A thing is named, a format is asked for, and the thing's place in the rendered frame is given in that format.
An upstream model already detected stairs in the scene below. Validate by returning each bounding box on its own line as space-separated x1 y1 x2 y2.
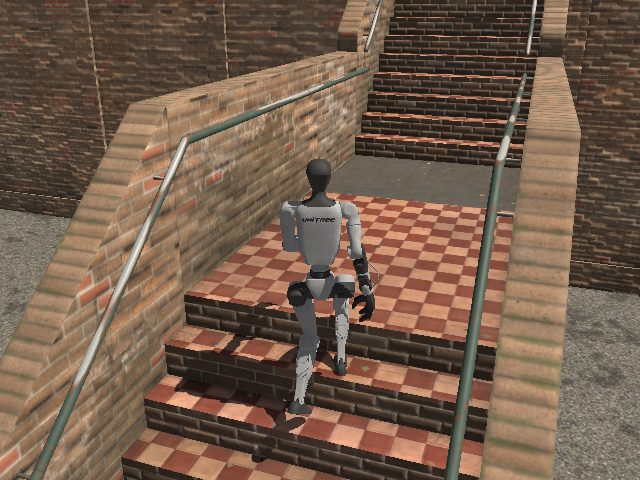
121 295 497 480
355 0 545 169

